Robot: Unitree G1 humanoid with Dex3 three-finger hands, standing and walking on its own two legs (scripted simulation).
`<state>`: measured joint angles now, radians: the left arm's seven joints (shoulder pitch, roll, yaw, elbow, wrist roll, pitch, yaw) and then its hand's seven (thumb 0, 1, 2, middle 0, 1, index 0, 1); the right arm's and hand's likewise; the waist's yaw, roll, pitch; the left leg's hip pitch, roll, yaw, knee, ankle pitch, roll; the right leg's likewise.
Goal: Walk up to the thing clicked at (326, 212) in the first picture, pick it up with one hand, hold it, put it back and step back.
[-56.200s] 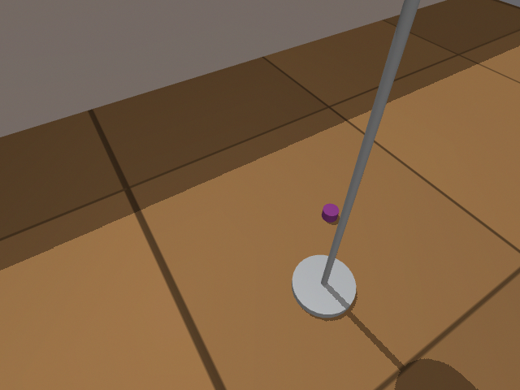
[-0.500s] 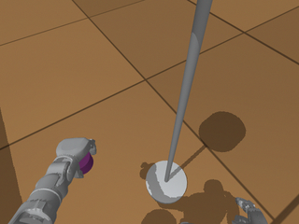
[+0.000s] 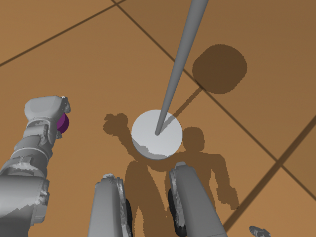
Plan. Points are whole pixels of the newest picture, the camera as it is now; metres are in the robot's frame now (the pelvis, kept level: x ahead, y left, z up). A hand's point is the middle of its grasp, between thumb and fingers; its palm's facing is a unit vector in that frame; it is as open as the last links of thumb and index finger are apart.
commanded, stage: crouch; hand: left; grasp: from above
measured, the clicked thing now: (53, 120) +0.45 +0.25 -0.14
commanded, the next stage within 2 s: lower in 1.16 s
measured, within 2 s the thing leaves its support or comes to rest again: neither
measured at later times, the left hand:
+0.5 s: hand (69, 129) +0.48 +0.25 -0.30, palm faces -0.46 -0.04 -0.89, open 8.9 cm
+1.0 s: hand (74, 128) +0.50 +0.26 -0.36, palm faces -0.47 -0.03 -0.88, open 8.8 cm
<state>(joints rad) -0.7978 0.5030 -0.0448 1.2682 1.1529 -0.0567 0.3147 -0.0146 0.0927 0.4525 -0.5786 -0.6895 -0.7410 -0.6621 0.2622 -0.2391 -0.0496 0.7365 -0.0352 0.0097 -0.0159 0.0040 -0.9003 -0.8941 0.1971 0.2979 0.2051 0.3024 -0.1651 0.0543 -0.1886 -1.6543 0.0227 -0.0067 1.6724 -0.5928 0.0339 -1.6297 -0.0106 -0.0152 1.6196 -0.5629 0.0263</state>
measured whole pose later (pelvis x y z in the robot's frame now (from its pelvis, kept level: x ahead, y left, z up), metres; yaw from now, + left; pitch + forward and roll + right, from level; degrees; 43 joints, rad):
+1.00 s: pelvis -0.01 -0.01 -0.20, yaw -5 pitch +36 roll -9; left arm -1.08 0.84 0.09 1.48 1.28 -0.21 0.32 -0.01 0.13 0.37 -0.65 -0.54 -0.81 -0.54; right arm 0.19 -0.27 0.09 0.70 -0.13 -0.02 0.14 0.00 -0.91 -0.90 0.20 0.30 0.21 0.30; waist -0.29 -0.01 -0.02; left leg -2.28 0.02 -0.11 2.34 -0.69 0.03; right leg -2.21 0.00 -0.10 2.23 -0.65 0.03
